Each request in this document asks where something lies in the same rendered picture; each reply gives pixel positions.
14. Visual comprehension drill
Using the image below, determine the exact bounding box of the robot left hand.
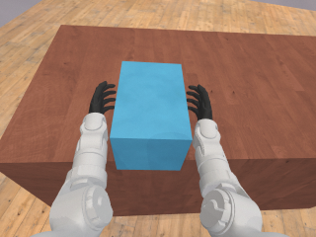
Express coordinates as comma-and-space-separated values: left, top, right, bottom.
88, 81, 117, 115

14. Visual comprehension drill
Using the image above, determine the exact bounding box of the pedestal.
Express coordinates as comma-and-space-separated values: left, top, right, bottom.
0, 25, 316, 217

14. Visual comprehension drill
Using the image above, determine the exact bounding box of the robot right upper arm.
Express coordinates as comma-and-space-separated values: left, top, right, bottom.
199, 188, 290, 237

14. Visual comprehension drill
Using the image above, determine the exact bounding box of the robot left upper arm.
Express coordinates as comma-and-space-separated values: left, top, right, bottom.
30, 185, 114, 237

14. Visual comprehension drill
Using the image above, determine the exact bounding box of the carton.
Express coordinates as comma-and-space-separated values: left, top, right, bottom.
110, 61, 193, 171

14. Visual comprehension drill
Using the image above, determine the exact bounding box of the robot right forearm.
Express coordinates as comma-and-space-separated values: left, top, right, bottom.
192, 118, 251, 199

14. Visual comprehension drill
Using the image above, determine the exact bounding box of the robot left forearm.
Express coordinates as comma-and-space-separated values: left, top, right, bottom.
49, 113, 109, 228

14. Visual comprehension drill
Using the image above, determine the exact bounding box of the robot right hand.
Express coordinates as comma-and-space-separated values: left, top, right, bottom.
187, 84, 213, 121

